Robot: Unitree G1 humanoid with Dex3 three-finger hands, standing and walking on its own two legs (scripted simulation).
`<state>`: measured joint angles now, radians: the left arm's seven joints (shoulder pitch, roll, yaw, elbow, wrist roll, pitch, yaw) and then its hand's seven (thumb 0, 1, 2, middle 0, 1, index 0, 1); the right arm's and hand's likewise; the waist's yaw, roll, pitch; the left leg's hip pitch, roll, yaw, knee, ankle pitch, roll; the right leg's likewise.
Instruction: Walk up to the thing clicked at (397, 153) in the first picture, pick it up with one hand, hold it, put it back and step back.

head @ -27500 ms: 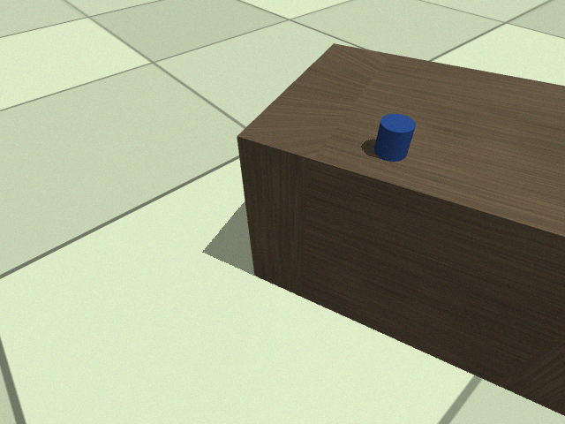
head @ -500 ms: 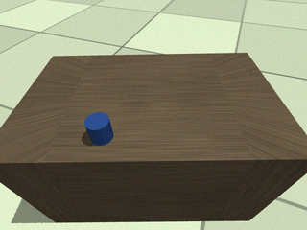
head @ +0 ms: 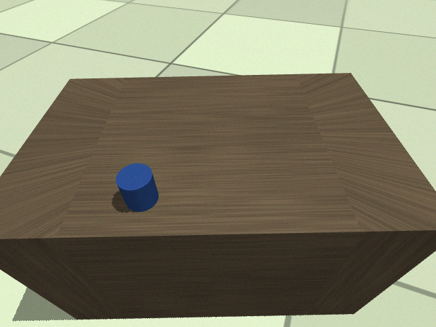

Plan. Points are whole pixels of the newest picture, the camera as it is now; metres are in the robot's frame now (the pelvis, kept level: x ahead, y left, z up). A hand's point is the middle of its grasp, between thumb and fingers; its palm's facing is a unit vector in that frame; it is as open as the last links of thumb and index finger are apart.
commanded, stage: stand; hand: left
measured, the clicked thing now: (138, 187) +0.46 +0.22 -0.04
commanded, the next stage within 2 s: step back in 0.96 s
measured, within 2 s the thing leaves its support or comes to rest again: neither
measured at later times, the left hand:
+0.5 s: hand out of the picture +0.07 +0.25 -0.16, palm faces -0.02 -0.94 -0.34, open 7.4 cm
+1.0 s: hand out of the picture +0.08 +0.25 -0.16, palm faces -0.01 -0.94 -0.34, open 7.4 cm
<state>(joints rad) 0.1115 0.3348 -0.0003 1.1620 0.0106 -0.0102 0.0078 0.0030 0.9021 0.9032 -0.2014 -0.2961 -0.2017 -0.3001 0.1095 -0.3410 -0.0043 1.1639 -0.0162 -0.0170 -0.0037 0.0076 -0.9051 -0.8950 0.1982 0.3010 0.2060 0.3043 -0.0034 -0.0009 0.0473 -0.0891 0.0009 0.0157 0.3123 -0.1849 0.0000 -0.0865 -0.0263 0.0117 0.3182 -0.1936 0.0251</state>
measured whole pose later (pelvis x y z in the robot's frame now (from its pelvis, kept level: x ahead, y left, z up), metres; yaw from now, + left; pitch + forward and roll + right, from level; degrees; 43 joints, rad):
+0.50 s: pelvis +0.00 +0.00 +0.00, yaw +0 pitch -2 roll +0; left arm 0.12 0.34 0.00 1.15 0.01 -0.01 0.01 0.00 0.90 0.90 -0.20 -0.30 -0.20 -0.30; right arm 0.11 -0.34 0.00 1.15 -0.01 -0.02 0.00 0.01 -0.91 -0.89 0.20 0.30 0.21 0.30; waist -0.01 0.00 0.04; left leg -0.09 0.00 0.01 0.31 -0.19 0.00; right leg -0.08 -0.02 0.01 0.31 -0.19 0.02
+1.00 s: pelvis +0.00 +0.00 +0.00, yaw +0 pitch -1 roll +0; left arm 0.12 0.34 0.01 1.12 0.00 0.00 0.00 0.00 0.90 0.90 -0.20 -0.30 -0.20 -0.30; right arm 0.11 -0.34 -0.01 1.13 -0.01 -0.01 0.00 0.01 -0.90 -0.90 0.20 0.30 0.21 0.30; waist 0.00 0.00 0.05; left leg -0.11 0.01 0.02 0.34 -0.20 0.00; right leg -0.11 -0.02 0.01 0.34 -0.21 0.02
